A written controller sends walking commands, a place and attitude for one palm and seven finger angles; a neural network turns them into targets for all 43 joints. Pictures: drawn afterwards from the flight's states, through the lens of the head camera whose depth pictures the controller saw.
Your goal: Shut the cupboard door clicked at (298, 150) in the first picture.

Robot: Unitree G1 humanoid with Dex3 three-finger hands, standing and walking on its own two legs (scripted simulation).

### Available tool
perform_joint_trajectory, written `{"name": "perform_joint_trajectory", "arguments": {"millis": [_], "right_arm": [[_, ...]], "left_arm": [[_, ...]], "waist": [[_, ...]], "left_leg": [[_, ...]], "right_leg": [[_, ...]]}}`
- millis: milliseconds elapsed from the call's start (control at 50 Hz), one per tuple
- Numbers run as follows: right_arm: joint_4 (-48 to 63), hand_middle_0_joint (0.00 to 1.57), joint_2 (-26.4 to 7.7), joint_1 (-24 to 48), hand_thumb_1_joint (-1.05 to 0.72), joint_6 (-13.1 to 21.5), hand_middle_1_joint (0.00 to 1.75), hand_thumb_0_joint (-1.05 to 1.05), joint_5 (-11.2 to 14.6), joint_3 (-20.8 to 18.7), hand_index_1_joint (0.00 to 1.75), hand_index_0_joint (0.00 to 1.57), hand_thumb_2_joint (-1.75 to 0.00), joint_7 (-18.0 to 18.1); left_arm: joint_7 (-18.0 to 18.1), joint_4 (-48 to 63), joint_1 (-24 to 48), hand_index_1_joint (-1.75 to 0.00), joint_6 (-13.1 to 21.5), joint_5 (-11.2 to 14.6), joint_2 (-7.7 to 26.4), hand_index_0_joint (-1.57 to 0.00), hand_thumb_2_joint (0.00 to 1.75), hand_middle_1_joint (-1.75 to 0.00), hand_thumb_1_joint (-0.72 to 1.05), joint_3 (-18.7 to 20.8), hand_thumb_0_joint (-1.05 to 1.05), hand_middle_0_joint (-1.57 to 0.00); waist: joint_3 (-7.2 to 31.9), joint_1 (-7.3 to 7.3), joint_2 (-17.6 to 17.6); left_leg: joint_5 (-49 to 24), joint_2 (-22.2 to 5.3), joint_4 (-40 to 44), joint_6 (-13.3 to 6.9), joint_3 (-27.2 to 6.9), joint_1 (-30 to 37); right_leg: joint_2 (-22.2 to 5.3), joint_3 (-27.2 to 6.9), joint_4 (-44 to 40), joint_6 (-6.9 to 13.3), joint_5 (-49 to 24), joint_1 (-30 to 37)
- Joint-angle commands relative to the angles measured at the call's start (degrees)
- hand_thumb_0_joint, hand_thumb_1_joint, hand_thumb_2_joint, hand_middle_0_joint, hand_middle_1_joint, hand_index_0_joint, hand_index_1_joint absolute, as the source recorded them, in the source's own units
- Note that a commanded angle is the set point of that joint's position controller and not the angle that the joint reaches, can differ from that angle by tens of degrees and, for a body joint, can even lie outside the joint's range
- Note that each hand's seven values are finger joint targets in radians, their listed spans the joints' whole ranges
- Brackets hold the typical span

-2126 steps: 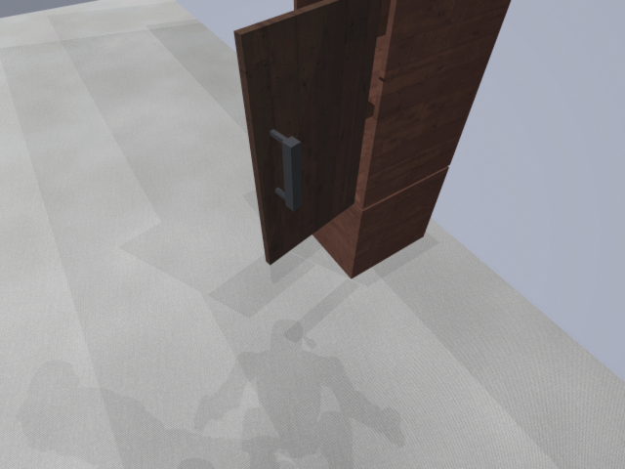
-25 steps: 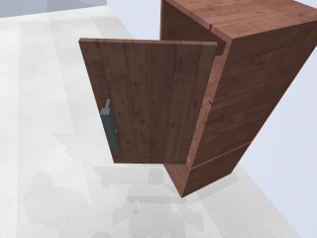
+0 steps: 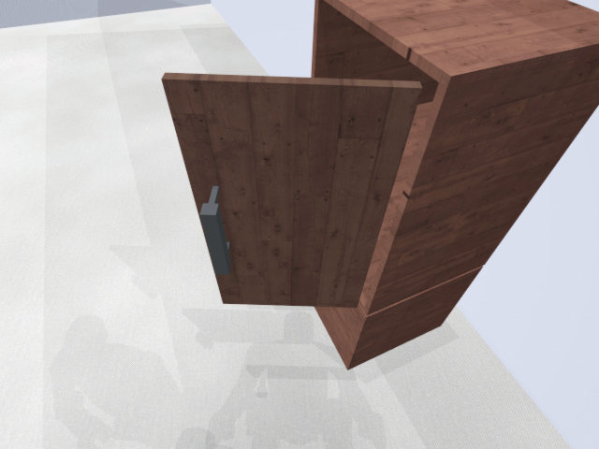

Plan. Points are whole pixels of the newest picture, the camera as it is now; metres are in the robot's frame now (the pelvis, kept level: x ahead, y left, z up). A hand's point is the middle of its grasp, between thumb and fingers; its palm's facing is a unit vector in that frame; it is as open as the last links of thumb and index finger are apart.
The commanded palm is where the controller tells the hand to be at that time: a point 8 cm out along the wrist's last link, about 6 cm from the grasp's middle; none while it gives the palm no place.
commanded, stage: look again from close up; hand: left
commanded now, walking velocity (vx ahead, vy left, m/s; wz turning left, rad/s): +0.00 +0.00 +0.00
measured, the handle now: (219, 232) +0.47 +0.18 -0.03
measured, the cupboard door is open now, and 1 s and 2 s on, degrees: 64 64 64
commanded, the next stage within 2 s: raise the hand and make a fist in 0.42 s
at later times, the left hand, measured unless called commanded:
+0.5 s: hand out of the picture +0.02 +0.18 -0.18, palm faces +0.00 -0.98 -0.18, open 7.4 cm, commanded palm none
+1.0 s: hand out of the picture +0.12 +0.18 -0.09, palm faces +0.17 -0.99 -0.03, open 5.9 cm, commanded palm +0.12 +0.22 -0.06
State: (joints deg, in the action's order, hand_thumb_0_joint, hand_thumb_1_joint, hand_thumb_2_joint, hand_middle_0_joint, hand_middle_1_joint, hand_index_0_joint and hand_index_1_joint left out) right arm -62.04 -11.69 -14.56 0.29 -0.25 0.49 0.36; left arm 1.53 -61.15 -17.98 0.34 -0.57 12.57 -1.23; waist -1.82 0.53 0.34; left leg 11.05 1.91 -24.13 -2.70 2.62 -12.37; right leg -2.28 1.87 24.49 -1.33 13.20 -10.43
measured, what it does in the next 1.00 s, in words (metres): lowers itself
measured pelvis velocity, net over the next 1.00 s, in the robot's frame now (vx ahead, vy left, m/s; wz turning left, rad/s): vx -0.03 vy -0.04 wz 0.03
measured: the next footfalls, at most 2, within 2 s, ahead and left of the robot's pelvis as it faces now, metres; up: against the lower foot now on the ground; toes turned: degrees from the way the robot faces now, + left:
none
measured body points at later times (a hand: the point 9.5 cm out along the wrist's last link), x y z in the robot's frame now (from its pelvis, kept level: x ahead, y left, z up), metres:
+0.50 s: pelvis +0.01 +0.00 +0.00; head +0.02 +0.02 +0.45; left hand +0.02 +0.23 -0.16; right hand +0.04 -0.23 -0.15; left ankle +0.02 +0.09 -0.74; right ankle +0.00 -0.13 -0.74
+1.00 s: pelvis -0.03 -0.04 -0.11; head +0.03 -0.02 +0.34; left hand +0.10 +0.23 -0.09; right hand +0.21 -0.28 -0.14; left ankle +0.02 +0.09 -0.74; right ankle +0.00 -0.13 -0.74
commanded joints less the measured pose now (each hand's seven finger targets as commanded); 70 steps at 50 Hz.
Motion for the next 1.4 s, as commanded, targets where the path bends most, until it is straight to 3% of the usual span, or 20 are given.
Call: {"name": "perform_joint_trajectory", "arguments": {"millis": [0, 400, 500, 520, 540, 560, 580, 600, 640, 720, 740, 780, 840, 900, 940, 1040, 1100, 1200, 1260, 1380], "right_arm": [[1.8, 0.2, -7.2, 0.1, -0.9, 1.8, 0.3, 0.0, 0.0, -1.0, 0.3, 0.2, -0.9, 0.4], [-0.7, 0.2, -4.8, -0.1, -0.9, 1.6, 0.3, 0.0, -0.1, -0.8, 0.3, 0.2, -0.9, 0.8], [3.1, 0.2, -5.8, 1.6, -0.9, 2.1, 0.3, 0.0, 0.2, -0.7, 0.3, 0.2, -0.9, 0.6], [21.3, 0.2, -17.5, -4.7, -0.9, 12.1, 0.3, 0.0, 0.5, -4.1, 0.3, 0.2, -0.9, 5.5], [21.2, 0.2, -8.6, 1.1, -0.9, 16.9, 0.3, 0.0, 3.5, 0.3, 0.3, 0.2, -0.9, 6.0], [17.7, 0.2, -10.2, 1.1, -0.9, 18.9, 0.3, 0.0, 2.4, 0.1, 0.3, 0.2, -0.9, 5.6], [15.9, 0.2, -6.6, 1.2, -0.9, 19.0, 0.3, 0.0, 2.3, -0.3, 0.3, 0.2, -0.9, 3.6], [19.9, 0.2, -9.9, 0.2, -0.9, 19.4, 0.3, 0.0, 2.4, -2.1, 0.3, 0.2, -0.9, 2.3], [23.4, 0.2, -9.9, 3.2, -0.9, 20.4, 0.3, 0.0, 1.4, -2.8, 0.3, 0.2, -0.9, 1.6], [29.7, 0.2, -8.7, 6.0, -0.9, 19.9, 0.3, 0.0, 0.2, -5.2, 0.3, 0.2, -0.9, -0.5], [31.3, 0.2, -9.1, 6.9, -0.9, 19.5, 0.3, 0.0, 0.1, -5.9, 0.3, 0.2, -0.9, -1.0], [34.8, 0.2, -9.4, 7.9, -0.9, 18.7, 0.3, 0.0, 0.5, -6.3, 0.3, 0.2, -0.9, -2.0], [40.1, 0.2, -9.3, 10.5, -0.9, 18.0, 0.3, 0.0, 1.0, -6.2, 0.3, 0.2, -0.9, -1.6], [42.2, 0.2, -8.9, 8.9, -0.9, 18.1, 0.3, 0.0, 1.0, -5.7, 0.3, 0.2, -0.9, -0.4], [41.4, 0.2, -8.3, 7.0, -0.9, 18.8, 0.3, 0.0, 0.9, -5.2, 0.3, 0.2, -0.9, 0.8], [37.4, 0.2, -9.7, 4.9, -0.9, 19.6, 0.3, 0.0, 1.2, -4.5, 0.3, 0.2, -0.9, 3.8], [37.6, 0.2, -9.6, 4.6, -0.9, 18.3, 0.3, 0.0, 2.6, -4.2, 0.3, 0.2, -0.9, 4.8], [42.9, 0.2, -7.7, 6.6, -0.9, 14.3, 0.3, 0.0, 3.7, -4.2, 0.3, 0.2, -0.9, 4.6], [42.3, 0.2, -5.6, 6.6, -0.9, 13.5, 0.3, 0.0, 2.7, -4.0, 0.3, 0.2, -0.9, 4.1], [39.4, 0.2, -7.3, 3.5, -0.9, 14.7, 0.3, 0.0, 1.3, -4.2, 0.3, 0.2, -0.9, 3.0]], "left_arm": [[0.6, 1.8, -0.9, -0.3, 1.6, -0.1, 6.5, -0.2, 0.9, -0.3, 0.9, 1.1, 0.0, -0.2], [0.8, 0.0, -1.2, -0.3, 1.0, -0.3, 3.8, -0.2, 0.9, -0.3, 0.9, 0.9, 0.0, -0.2], [2.9, -1.2, -3.8, -0.3, 1.9, -1.2, 3.4, -0.2, 0.9, -0.3, 0.9, 0.8, 0.0, -0.2], [3.3, 93.8, 46.1, -0.3, 16.9, 6.0, 37.4, -0.2, 0.9, -0.3, 0.9, 27.1, 0.0, -0.2], [3.0, 76.7, 5.9, -0.32, 12.3, 6.9, 8.0, -0.22, 0.9, -0.32, 0.9, 3.2, 0.0, -0.22], [5.5, 74.4, 4.5, -0.34, 9.3, 9.6, 8.0, -0.24, 0.9, -0.34, 0.9, 5.5, 0.0, -0.24], [4.5, 56.7, -10.5, -0.36, 3.0, 9.2, -9.6, -0.25, 0.9, -0.36, 0.9, -4.3, 0.0, -0.25], [4.8, 67.7, 4.0, -0.38, 5.5, 9.9, -4.8, -0.27, 0.9, -0.38, 0.9, -2.8, 0.0, -0.27], [3.1, 56.8, -0.2, -0.42, 10.9, 8.8, -3.1, -0.31, 0.9, -0.42, 0.9, 1.8, 0.0, -0.31], [-8.9, 44.7, -21.3, -0.5, 28.2, 13.9, -3.4, -0.38, 0.9, -0.5, 0.9, 9.8, 0.0, -0.38], [-12.9, 45.6, -22.8, -0.52, 32.6, 15.6, -2.2, -0.4, 0.9, -0.52, 0.9, 11.4, 0.0, -0.4], [-20.0, 45.7, -21.7, -0.56, 38.8, 17.3, 2.0, -0.44, 0.9, -0.56, 0.9, 15.5, 0.0, -0.44], [-21.8, 56.6, -16.2, -0.62, 38.4, 18.0, 6.9, -0.49, 0.9, -0.62, 0.9, 18.4, 0.0, -0.49], [-19.0, 72.5, -7.4, -0.68, 37.9, 19.6, 8.9, -0.55, 0.9, -0.68, 0.9, 18.7, 0.0, -0.55], [-17.0, 84.3, -1.1, -0.72, 40.3, 19.7, 9.8, -0.58, 0.9, -0.72, 0.9, 17.7, 0.0, -0.58], [-20.7, 81.2, 1.8, -0.82, 40.5, 19.9, 6.5, -0.68, 0.9, -0.82, 0.9, 10.0, 0.0, -0.68], [-24.8, 69.9, -3.1, -0.88, 31.4, 20.3, 7.1, -0.73, 0.9, -0.88, 0.9, 11.1, 0.0, -0.73], [-23.6, 71.4, -10.1, -0.98, 15.8, 22.6, 11.7, -0.82, 0.9, -0.98, 0.9, 21.6, 0.0, -0.82], [-16.9, 76.6, -10.4, -1.04, 18.1, 22.4, 11.6, -0.88, 0.9, -1.04, 0.9, 25.7, 0.0, -0.88], [-15.4, 75.9, -7.9, -1.16, 29.6, 18.7, 4.5, -0.99, 0.9, -1.16, 0.9, 13.7, 0.0, -0.99]], "waist": [[0.9, -0.44, 0.4], [-1.9, -0.17, -0.2], [-3.1, 0.45, -1.3], [21.6, -9.97, -4.0], [28.3, -1.67, -22.0], [25.8, -0.98, -16.8], [13.7, -2.75, -11.4], [5.7, -4.55, -9.1], [-5.4, -4.59, 1.6], [2.2, 2.53, 21.1], [5.6, 3.54, 21.0], [9.7, 4.69, 10.2], [16.7, 5.75, -5.8], [22.4, 3.35, -11.2], [26.2, 0.66, -11.6], [19.4, -5.25, -2.6], [16.9, -3.63, 1.7], [27.5, 3.24, 4.3], [28.2, 4.65, 3.9], [21.0, -0.56, -0.9]], "left_leg": [[-4.4, -6.9, 5.1, 0.5, -7.3, 0.9], [-2.9, -7.0, 7.0, 0.9, -7.2, 0.9], [-12.7, -8.0, -3.0, 2.0, -5.7, -0.8], [-21.7, -5.2, -2.2, 2.0, -8.2, 20.0], [-28.8, -5.6, -1.8, 3.9, -5.6, 26.0], [-29.6, -6.3, 1.3, 6.6, -6.7, 20.1], [-19.9, -6.8, 3.2, 5.9, -8.4, 11.8], [-5.8, -5.8, 1.2, 5.0, -9.3, 3.0], [10.8, -2.7, -4.0, 3.6, -9.3, -11.5], [9.6, -0.6, -19.6, 3.9, -4.8, -26.1], [9.6, -0.1, -22.8, 4.2, -3.6, -28.8], [8.7, 0.7, -28.0, 4.6, -2.5, -32.9], [11.5, 0.8, -31.5, 3.3, -1.3, -34.4], [14.3, -0.3, -34.7, 2.0, -3.3, -34.0], [12.1, -0.8, -38.5, 1.2, -3.8, -32.8], [14.6, -2.3, -45.2, 0.4, -5.3, -40.4], [15.3, -2.3, -44.7, 0.4, -4.9, -44.2], [7.7, -1.1, -41.3, 1.0, -4.5, -42.1], [3.6, -1.7, -39.9, 1.7, -5.1, -40.4], [2.8, -2.1, -37.6, 1.6, -5.8, -35.7]], "right_leg": [[-4.7, -5.2, -4.5, 2.8, -3.1, -0.2], [-4.4, -4.3, -5.5, 2.2, -2.8, 0.1], [-5.5, -5.1, -3.9, 2.0, -11.4, -1.9], [1.4, 1.2, 5.9, 2.0, -16.8, -1.1], [3.9, 3.5, 10.4, 2.7, -2.7, -6.4], [4.4, 3.1, 9.7, 3.2, 2.3, -5.6], [2.7, 3.1, 10.9, 2.2, 6.1, -11.8], [1.9, 3.0, 10.0, 2.3, 4.8, -12.5], [1.6, 4.4, 7.0, 2.5, 6.2, -18.7], [2.5, 4.2, 17.8, 3.0, 15.3, -28.1], [2.2, 2.8, 20.5, 3.2, 14.9, -28.1], [1.2, -0.2, 26.5, 4.0, 11.3, -28.1], [1.5, -2.2, 31.4, 4.2, 14.4, -32.3], [1.8, -5.5, 30.9, 3.9, 19.4, -35.0], [1.9, -7.3, 30.4, 3.6, 18.5, -35.7], [2.4, -8.8, 29.8, 2.3, 20.6, -40.8], [1.7, -10.1, 27.0, 1.4, 22.7, -38.0], [-1.2, -12.0, 26.8, -1.2, 8.4, -22.2], [-0.7, -10.2, 29.9, -1.4, -3.4, -19.5], [2.6, -1.9, 34.6, 1.7, -0.9, -33.7]]}}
